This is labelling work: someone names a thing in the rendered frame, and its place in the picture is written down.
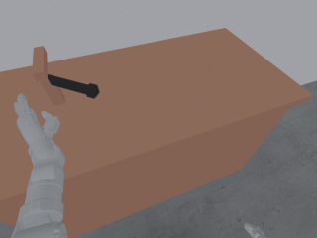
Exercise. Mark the tap lever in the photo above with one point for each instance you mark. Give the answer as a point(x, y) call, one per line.
point(91, 90)

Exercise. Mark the robot left hand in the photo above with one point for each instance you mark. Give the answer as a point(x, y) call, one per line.
point(28, 123)

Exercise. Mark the robot left forearm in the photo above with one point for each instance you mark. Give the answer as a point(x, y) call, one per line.
point(43, 203)

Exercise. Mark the counter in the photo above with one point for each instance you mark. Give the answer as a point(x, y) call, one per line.
point(170, 116)

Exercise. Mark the left robot upper arm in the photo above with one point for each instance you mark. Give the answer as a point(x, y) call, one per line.
point(53, 229)

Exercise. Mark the robot right hand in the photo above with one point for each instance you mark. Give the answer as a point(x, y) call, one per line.
point(254, 231)

